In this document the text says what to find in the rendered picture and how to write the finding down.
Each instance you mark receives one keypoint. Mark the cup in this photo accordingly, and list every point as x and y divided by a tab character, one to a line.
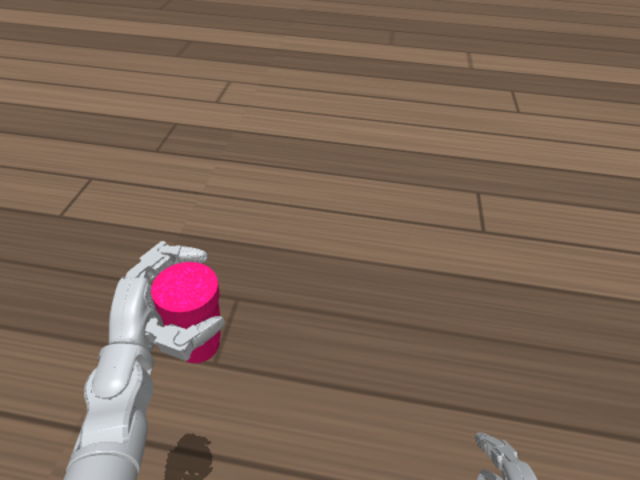
186	294

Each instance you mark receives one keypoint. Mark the left robot arm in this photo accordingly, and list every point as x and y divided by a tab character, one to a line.
112	439

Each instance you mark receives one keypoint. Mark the left robot hand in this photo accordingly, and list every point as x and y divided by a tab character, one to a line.
134	318

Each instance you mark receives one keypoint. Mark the right robot hand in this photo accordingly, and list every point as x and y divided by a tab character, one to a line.
504	457

